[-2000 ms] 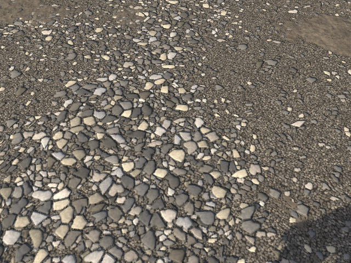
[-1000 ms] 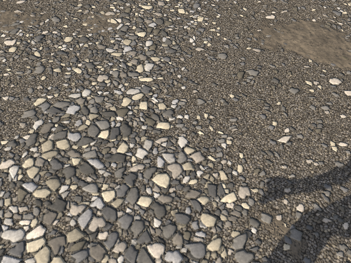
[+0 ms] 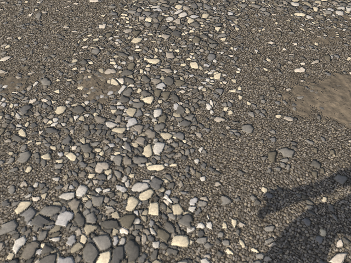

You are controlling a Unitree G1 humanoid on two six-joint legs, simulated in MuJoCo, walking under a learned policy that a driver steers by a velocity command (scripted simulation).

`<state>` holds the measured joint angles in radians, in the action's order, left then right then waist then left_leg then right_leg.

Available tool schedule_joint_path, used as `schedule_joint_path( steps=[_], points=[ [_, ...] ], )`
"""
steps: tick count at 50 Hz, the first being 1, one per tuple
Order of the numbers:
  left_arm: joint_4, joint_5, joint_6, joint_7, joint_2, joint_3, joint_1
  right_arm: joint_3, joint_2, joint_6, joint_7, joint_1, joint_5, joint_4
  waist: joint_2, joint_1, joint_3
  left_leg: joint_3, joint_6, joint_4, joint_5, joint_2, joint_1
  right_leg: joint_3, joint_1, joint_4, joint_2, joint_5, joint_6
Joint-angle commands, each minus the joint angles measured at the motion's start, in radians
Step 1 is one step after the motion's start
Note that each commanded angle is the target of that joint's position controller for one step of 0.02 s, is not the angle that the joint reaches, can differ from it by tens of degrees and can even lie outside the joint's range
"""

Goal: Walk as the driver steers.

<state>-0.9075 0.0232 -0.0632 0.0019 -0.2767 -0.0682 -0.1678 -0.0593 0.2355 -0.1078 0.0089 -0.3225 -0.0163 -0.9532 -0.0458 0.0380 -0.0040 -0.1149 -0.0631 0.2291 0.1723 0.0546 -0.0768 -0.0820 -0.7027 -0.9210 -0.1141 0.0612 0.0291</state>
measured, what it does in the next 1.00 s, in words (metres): walks ahead, turning right: right foot, then left foot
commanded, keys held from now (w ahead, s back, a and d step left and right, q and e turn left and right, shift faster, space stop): w+e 0.24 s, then e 0.32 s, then no key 0.44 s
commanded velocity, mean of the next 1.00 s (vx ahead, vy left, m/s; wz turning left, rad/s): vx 0.23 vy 0.00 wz -0.39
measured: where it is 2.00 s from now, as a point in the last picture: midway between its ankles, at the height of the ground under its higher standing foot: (224, 241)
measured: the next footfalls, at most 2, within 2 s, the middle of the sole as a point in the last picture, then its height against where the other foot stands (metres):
right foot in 0.26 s outside the picture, level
left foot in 0.72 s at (176, 262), level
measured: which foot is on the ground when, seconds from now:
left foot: down 0.00-0.26, up 0.28-0.70, down 0.72-1.00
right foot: up 0.00-0.24, down 0.26-0.74, up 0.76-1.00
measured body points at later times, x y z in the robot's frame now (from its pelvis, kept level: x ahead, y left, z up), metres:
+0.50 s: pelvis +0.26 -0.08 -0.01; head +0.31 -0.11 +0.44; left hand +0.43 +0.17 -0.12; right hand +0.36 -0.39 -0.11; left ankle +0.37 +0.08 -0.67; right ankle +0.27 -0.15 -0.75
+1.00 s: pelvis +0.37 -0.08 -0.01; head +0.40 -0.08 +0.44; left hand +0.61 +0.11 -0.13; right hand +0.39 -0.37 -0.12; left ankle +0.48 +0.01 -0.75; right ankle +0.29 -0.20 -0.74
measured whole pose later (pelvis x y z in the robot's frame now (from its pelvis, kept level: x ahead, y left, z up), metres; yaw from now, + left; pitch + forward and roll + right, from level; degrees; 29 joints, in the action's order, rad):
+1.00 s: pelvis +0.37 -0.08 -0.01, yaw -25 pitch +1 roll +0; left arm -0.76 0.01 0.04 0.03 -0.27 -0.06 -0.17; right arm -0.04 0.23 -0.01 -0.01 -0.14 -0.01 -0.77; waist -0.01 0.02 -0.04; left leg 0.02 -0.01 0.49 0.15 0.01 -0.36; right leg -0.07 -0.30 -0.64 -0.01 0.37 -0.06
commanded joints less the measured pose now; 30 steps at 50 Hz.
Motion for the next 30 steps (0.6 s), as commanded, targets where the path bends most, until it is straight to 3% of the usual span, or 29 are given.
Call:
schedule_joint_path(
  steps=[1,5,8,10,11,12,13,14,15,16,17,18,19,21,23,27,30],
  points=[
    [0.056,-0.005,-0.008,-0.012,-0.028,-0.004,0.034,-0.027,0.147,-0.016,-0.018,0.052,0.003,0.06,0.103,-0.017,-0.048,0.057,-0.111,-0.141,-0.219,-0.26,-0.06,0.016,0.028,0.151,0.006,-0.167,-0.002],
    [0.114,-0.006,-0.009,-0.034,-0.008,0.009,0.154,-0.032,0.159,-0.001,-0.028,-0.022,0.014,0.028,0.08,0.03,-0.09,0.003,-0.1,-0.118,-0.251,-0.302,0.074,0.062,-0.014,0.272,0.018,-0.169,0.015],
    [0.163,-0.003,-0.008,-0.056,-0.016,0.008,0.2,-0.04,0.174,0.024,-0.032,-0.036,0.024,0.02,0.087,0.029,-0.097,-0.021,-0.084,-0.035,-0.387,-0.343,0.196,0.101,-0.048,0.307,0.034,-0.041,0.044],
    [0.179,-0.001,-0.007,-0.067,-0.044,-0.006,0.164,-0.049,0.203,0.04,-0.04,-0.004,0.026,0.037,0.123,-0.011,-0.048,-0.055,-0.06,0.085,-0.708,-0.346,0.218,0.165,0.06,0.308,0.088,0.062,0.077],
    [0.172,0.0,-0.004,-0.068,-0.071,-0.021,0.092,-0.052,0.216,0.049,-0.046,0.008,0.025,0.045,0.144,-0.055,0.005,-0.071,-0.047,0.203,-0.873,-0.339,0.211,0.196,0.171,0.3,0.13,0.107,0.098],
    [0.14,0.003,-0.003,-0.065,-0.115,-0.048,-0.051,-0.051,0.219,0.057,-0.05,0.029,0.027,0.056,0.133,-0.135,0.083,-0.097,-0.02,0.396,-0.922,-0.306,0.155,0.21,0.37,0.35,0.175,0.072,0.13],
    [0.11,-0.004,0.002,-0.047,-0.201,-0.084,-0.21,-0.044,0.213,0.054,-0.054,0.032,0.021,0.081,0.057,-0.204,0.173,-0.099,0.03,0.687,-0.709,-0.256,-0.06,0.054,0.667,0.388,0.106,-0.011,0.183],
    [0.114,-0.009,0.003,-0.033,-0.313,-0.103,-0.223,0.003,0.058,0.025,-0.034,-0.072,-0.016,0.13,-0.213,-0.093,0.281,-0.042,0.111,1.087,0.264,-0.038,-0.52,-0.48,1.042,0.423,-0.176,-0.124,0.379],
    [0.14,-0.018,-0.001,-0.031,-0.256,-0.082,-0.247,0.0,0.12,-0.019,-0.017,-0.011,0.019,0.14,-0.131,-0.142,0.431,0.187,0.106,1.241,0.465,0.011,-0.627,-0.712,1.128,0.545,-0.258,-0.231,0.444],
    [0.151,-0.026,-0.006,-0.027,-0.203,-0.066,-0.197,-0.012,0.16,-0.038,-0.01,0.082,0.052,0.169,-0.077,-0.153,0.324,0.223,0.084,1.241,0.397,-0.052,-0.693,-0.528,1.052,0.532,-0.218,-0.387,0.386],
    [0.165,-0.014,-0.009,-0.026,-0.159,-0.056,-0.127,-0.01,0.157,-0.041,-0.016,0.112,0.047,0.175,0.015,-0.118,0.22,0.21,0.075,1.152,0.317,-0.099,-0.679,-0.38,0.901,0.524,-0.166,-0.454,0.336],
    [0.181,-0.005,-0.005,-0.024,-0.131,-0.049,-0.061,-0.019,0.164,-0.033,-0.026,0.126,0.023,0.17,0.07,-0.08,0.138,0.194,0.083,1.072,0.277,-0.129,-0.633,-0.291,0.739,0.545,-0.127,-0.482,0.302],
    [0.195,-0.013,0.0,-0.019,-0.112,-0.041,-0.026,-0.03,0.179,-0.016,-0.032,0.118,0.012,0.176,0.066,-0.044,0.109,0.193,0.088,1.031,0.255,-0.146,-0.557,-0.246,0.617,0.573,-0.104,-0.511,0.291],
    [0.208,-0.025,0.004,-0.015,-0.134,-0.045,-0.007,-0.029,0.148,0.016,-0.038,0.089,0.007,0.19,0.047,-0.006,0.091,0.181,0.106,0.936,0.232,-0.14,-0.487,-0.2,0.495,0.599,-0.074,-0.583,0.288],
    [0.21,-0.023,0.007,-0.005,-0.168,-0.057,-0.018,-0.023,0.122,0.031,-0.046,0.1,0.002,0.206,0.021,-0.001,0.097,0.164,0.126,0.807,0.159,-0.113,-0.476,-0.152,0.455,0.594,-0.04,-0.642,0.273],
    [0.217,0.001,0.045,0.022,-0.174,-0.06,-0.033,-0.015,0.113,0.043,-0.043,0.194,0.004,0.242,-0.034,-0.034,0.143,0.166,0.146,0.577,-0.049,-0.063,-0.433,-0.134,0.461,0.551,0.013,-0.529,0.2],
    [0.217,-0.004,0.066,0.034,-0.159,-0.053,-0.049,-0.012,0.118,0.047,-0.03,0.258,0.013,0.262,-0.055,-0.064,0.136,0.177,0.146,0.462,-0.094,-0.051,-0.424,-0.175,0.495,0.522,0.004,-0.395,0.172]
  ],
)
